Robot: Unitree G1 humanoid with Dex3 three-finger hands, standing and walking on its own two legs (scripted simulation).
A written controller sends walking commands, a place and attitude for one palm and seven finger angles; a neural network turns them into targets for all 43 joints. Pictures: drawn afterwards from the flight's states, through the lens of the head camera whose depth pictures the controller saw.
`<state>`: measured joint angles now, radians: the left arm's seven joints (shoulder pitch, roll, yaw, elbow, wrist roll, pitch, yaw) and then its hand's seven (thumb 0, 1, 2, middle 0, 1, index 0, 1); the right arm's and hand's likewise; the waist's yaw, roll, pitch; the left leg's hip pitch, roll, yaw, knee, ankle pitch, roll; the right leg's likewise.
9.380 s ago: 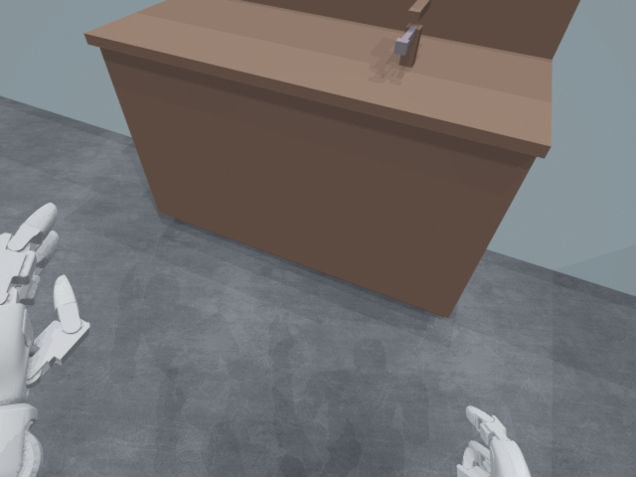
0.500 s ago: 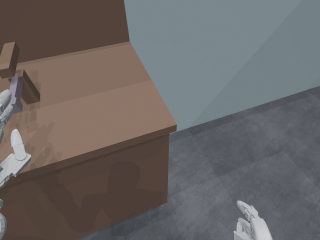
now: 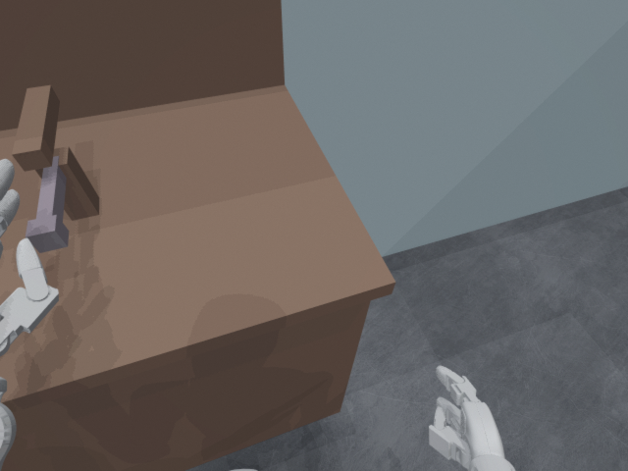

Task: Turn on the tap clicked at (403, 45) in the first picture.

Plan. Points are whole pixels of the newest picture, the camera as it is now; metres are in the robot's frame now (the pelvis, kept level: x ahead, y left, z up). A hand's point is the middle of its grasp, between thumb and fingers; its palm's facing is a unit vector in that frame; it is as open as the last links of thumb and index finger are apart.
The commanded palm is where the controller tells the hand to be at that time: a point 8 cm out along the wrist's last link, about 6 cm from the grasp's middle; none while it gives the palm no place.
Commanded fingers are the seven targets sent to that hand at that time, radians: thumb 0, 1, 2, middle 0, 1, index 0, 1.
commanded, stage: come to a stop and stand still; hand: left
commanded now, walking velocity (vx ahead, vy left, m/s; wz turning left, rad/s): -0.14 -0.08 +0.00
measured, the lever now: (48, 233) +0.32 +0.31 +0.14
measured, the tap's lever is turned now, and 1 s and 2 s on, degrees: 0 0 0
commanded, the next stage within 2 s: look again from close up in 0.92 s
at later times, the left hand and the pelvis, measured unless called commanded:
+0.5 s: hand (35, 291) +0.23 +0.26 +0.18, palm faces +0.36 -0.87 -0.33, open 7.4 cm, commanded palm +0.17 +0.30 +0.19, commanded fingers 0.00 0.90 0.90 -0.20 -0.30 -0.20 -0.30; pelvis +0.01 +0.03 +0.02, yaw -1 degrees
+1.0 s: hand (11, 300) +0.22 +0.28 +0.18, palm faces +0.39 -0.85 -0.35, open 7.4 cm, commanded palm +0.17 +0.32 +0.19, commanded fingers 0.00 0.90 0.90 -0.20 -0.30 -0.20 -0.30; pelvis +0.00 +0.04 +0.02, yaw -1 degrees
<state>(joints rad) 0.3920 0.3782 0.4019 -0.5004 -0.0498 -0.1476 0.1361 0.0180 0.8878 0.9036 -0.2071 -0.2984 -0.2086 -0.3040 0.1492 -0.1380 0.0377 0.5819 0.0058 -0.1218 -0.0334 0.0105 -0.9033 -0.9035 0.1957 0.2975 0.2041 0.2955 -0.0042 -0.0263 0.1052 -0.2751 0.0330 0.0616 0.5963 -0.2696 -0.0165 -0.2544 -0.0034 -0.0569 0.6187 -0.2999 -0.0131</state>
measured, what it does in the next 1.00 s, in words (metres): stands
